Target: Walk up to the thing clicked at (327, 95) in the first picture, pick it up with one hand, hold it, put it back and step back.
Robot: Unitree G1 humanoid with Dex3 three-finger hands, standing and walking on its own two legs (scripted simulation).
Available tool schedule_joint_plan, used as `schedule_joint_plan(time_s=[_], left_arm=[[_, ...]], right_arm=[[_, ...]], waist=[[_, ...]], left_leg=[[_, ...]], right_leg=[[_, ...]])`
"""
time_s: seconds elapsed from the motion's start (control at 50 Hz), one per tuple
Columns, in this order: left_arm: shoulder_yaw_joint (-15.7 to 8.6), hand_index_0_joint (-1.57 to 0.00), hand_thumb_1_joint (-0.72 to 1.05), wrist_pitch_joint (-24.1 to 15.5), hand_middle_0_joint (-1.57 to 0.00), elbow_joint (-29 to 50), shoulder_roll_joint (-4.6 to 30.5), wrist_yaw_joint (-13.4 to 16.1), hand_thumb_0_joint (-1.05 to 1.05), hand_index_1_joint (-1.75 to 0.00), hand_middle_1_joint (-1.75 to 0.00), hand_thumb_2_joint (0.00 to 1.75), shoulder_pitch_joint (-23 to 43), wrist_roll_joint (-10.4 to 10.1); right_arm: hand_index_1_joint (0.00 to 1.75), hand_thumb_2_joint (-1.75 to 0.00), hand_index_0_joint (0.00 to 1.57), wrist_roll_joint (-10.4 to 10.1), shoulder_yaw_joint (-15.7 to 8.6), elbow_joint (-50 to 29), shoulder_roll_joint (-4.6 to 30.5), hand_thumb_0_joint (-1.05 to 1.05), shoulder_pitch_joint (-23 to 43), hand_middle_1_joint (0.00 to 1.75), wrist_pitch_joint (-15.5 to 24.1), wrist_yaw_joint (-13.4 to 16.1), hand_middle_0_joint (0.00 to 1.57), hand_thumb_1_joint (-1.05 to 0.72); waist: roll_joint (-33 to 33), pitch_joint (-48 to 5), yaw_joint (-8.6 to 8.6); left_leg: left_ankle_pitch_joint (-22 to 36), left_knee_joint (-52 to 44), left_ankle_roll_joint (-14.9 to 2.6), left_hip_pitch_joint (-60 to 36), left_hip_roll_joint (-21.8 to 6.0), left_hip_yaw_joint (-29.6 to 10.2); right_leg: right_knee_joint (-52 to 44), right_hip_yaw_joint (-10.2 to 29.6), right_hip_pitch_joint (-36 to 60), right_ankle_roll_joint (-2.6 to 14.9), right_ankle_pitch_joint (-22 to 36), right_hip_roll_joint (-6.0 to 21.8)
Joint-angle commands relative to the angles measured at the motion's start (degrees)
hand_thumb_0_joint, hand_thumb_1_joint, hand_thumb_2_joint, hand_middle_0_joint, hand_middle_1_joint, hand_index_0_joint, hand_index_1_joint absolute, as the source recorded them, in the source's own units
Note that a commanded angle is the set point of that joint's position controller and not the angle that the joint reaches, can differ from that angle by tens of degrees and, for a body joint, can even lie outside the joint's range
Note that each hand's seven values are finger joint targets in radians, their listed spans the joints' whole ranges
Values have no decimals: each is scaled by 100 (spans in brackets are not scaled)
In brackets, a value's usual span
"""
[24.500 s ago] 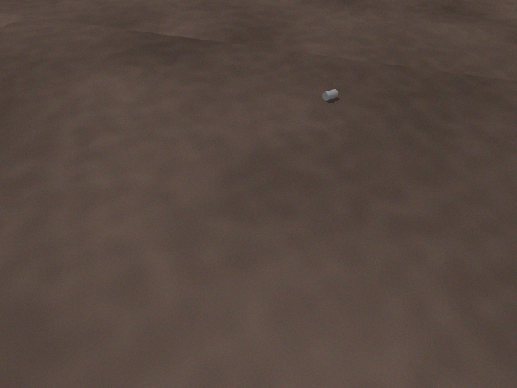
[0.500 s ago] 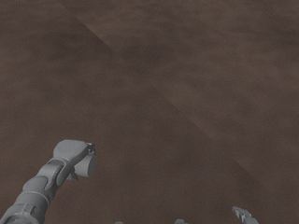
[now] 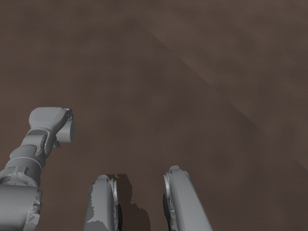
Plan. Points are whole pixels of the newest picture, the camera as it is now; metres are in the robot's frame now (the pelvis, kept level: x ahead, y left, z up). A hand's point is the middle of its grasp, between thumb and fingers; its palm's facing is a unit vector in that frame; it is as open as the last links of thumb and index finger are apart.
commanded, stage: crouch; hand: left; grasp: from above
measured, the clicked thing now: (56, 130) +0.44 +0.24 -0.15
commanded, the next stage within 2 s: lower in 1.12 s
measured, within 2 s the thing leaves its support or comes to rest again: neither
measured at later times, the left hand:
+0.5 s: hand (66, 137) +0.46 +0.25 -0.28, palm faces -0.45 +0.03 -0.89, open 9.5 cm
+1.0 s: hand (70, 138) +0.47 +0.26 -0.34, palm faces -0.47 +0.03 -0.88, open 9.5 cm
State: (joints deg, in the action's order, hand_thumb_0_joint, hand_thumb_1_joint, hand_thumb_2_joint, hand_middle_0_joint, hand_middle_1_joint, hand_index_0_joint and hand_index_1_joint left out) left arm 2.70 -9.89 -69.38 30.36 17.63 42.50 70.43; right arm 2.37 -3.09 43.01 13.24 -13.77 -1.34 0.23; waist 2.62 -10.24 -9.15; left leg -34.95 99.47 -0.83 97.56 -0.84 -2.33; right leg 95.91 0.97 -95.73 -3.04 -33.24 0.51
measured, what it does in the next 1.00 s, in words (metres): lowers itself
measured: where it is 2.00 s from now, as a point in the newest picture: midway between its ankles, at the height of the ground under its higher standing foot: (145, 230)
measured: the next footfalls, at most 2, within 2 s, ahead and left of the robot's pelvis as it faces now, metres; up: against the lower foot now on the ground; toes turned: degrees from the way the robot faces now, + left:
none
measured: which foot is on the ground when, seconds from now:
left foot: down 0.00-1.00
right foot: down 0.00-1.00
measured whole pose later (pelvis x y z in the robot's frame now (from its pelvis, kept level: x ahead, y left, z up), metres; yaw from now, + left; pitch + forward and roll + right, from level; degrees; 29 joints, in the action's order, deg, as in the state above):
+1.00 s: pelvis -0.01 -0.01 -0.18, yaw -4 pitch +34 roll -8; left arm -4.5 -18.1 -81.1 45.1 19.4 55.9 77.5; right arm 7.4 2.6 43.0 14.7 -10.2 0.8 -7.5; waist -0.7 -2.9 -14.3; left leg -38.9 134.4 0.5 130.1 0.7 -7.7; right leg 128.7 -1.9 -126.2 -3.3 -37.3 -0.7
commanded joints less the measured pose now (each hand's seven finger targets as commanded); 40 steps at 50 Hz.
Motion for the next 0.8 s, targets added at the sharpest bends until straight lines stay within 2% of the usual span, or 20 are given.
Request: schedule_joint_plan(time_s=[0.0,0.04,0.08,0.1,0.18,0.2,0.22,0.24,0.26,0.3,0.4,0.42,0.44,0.48,0.52,0.56,0.58,0.62,0.76,0.78], left_arm=[[-507,-110,78,-209,-106,915,1639,141,0,-61,-65,68,1953,-27],[-526,-111,79,-334,-108,882,1596,188,0,-61,-64,70,1937,26],[-677,-111,78,-492,-107,1091,1850,282,0,-60,-63,68,2343,121],[-680,-111,78,-513,-108,844,1823,320,0,-59,-62,67,2197,167],[-795,-109,74,-598,-106,855,1966,516,0,-58,-61,67,2513,365],[-738,-109,74,-607,-105,872,1859,532,0,-58,-61,66,2640,371],[-764,-109,74,-623,-106,1137,1968,570,0,-57,-60,66,2902,392],[-797,-109,74,-564,-107,681,1983,587,0,-58,-60,69,2643,446],[-748,-110,75,-561,-107,903,1944,611,0,-57,-60,67,2862,435],[-731,-111,76,-511,-108,615,1915,601,0,-60,-62,72,2789,440],[-792,-111,78,-396,-109,380,2124,522,0,-60,-63,73,2823,400],[-765,-112,79,-377,-109,234,2104,492,0,-61,-64,73,2784,382],[-755,-110,77,-400,-108,395,2155,462,0,-60,-63,71,3033,344],[-834,-109,76,-405,-106,249,2370,409,0,-60,-63,69,2967,380],[-866,-109,76,-437,-106,9,2413,366,0,-61,-64,70,2856,389],[-870,-109,76,-486,-106,30,2460,325,0,-60,-63,69,2889,385],[-878,-110,78,-542,-106,196,2538,317,0,-61,-65,68,3149,397],[-933,-109,76,-571,-106,-107,2634,293,0,-62,-65,69,2926,455],[-966,-109,76,-765,-105,126,2853,313,0,-62,-66,69,3415,499],[-948,-109,77,-765,-105,-103,2841,316,0,-63,-67,68,3265,521]], right_arm=[[30,-90,20,73,-378,-409,1273,0,-588,30,286,-32,20,-90],[30,-90,20,121,-345,-363,1274,0,-646,30,319,-89,20,-90],[30,-90,20,185,-321,-289,1290,0,-692,30,348,-140,20,-91],[30,-90,20,216,-296,-258,1293,0,-731,30,358,-174,20,-91],[30,-90,20,315,-323,-168,1364,0,-856,30,380,-317,20,-91],[30,-90,20,346,-329,-146,1380,0,-876,30,380,-359,20,-91],[30,-90,20,351,-339,-148,1375,0,-890,30,380,-379,20,-91],[30,-90,20,358,-345,-113,1425,0,-885,30,381,-402,20,-91],[30,-91,20,382,-340,-158,1373,0,-859,30,378,-428,20,-91],[30,-91,20,394,-349,-143,1416,0,-912,30,370,-480,20,-92],[30,-90,20,410,-307,-200,1429,0,-824,30,351,-550,20,-91],[30,-90,20,409,-271,-199,1407,0,-834,30,357,-572,20,-92],[30,-90,20,406,-286,-210,1421,0,-793,30,348,-575,20,-91],[30,-90,20,398,-254,-212,1435,0,-744,30,329,-580,20,-91],[30,-90,20,416,-201,-227,1442,0,-800,30,325,-607,20,-92],[30,-90,20,422,-162,-209,1456,0,-766,30,311,-625,20,-92],[30,-90,20,428,-178,-202,1460,0,-765,30,309,-632,20,-91],[30,-91,20,435,-146,-199,1498,0,-807,30,302,-646,20,-92],[30,-90,20,479,-54,-188,1570,0,-790,30,259,-701,20,-92],[30,-91,20,488,-27,-175,1566,0,-774,30,251,-707,20,-92]], waist=[[572,-3391,50],[621,-3583,-5],[880,-3757,-24],[878,-3700,-83],[1370,-3931,-72],[1493,-3953,-176],[1603,-4222,-114],[1589,-4009,-145],[1682,-4139,-127],[1521,-3945,-226],[1296,-3770,-235],[1312,-3565,-290],[1181,-3717,-326],[1144,-3578,-277],[1008,-3427,-356],[1089,-3416,-310],[1206,-3543,-354],[1180,-3390,-367],[1489,-3479,-423],[1438,-3363,-416]], left_leg=[[384,-943,8,-1973,143,-193],[637,-605,0,-1897,147,-182],[753,-326,8,-1826,158,-136],[871,-204,12,-1820,149,-163],[1315,81,97,-2141,95,-243],[1455,183,111,-2167,83,-243],[1492,252,106,-2215,89,-205],[1490,286,134,-2133,83,-256],[1486,406,106,-2106,86,-172],[1377,569,66,-1816,95,-125],[957,826,8,-1179,119,-71],[941,902,-8,-1026,132,-36],[904,1000,-42,-896,131,-11],[815,1118,-52,-631,148,11],[798,1255,-74,-396,167,50],[788,1347,-63,-289,171,60],[749,1395,-62,-316,158,52],[742,1453,-40,-235,158,24],[590,1691,-23,-141,174,4],[476,1693,-20,-62,178,-12]], right_leg=[[-549,-466,821,529,342,-137],[-301,-481,582,529,508,-144],[-83,-461,327,530,567,-141],[25,-493,190,518,624,-135],[459,-554,-271,536,808,-99],[541,-581,-362,525,893,-81],[624,-599,-320,544,947,-118],[736,-620,-478,537,915,-81],[770,-616,-482,545,917,-120],[797,-636,-469,517,929,-117],[1022,-675,-504,511,753,-142],[1041,-662,-506,502,766,-143],[1064,-665,-426,495,809,-176],[1184,-655,-497,494,748,-186],[1217,-640,-436,465,764,-175],[1344,-652,-530,479,740,-189],[1399,-666,-601,488,724,-207],[1500,-704,-695,491,692,-198],[1789,-785,-994,509,555,-226],[1831,-800,-1074,513,444,-229]])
